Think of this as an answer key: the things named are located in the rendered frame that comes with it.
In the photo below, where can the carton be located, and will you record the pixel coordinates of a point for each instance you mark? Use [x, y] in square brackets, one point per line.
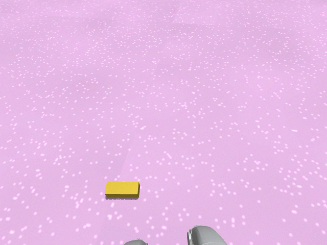
[122, 189]

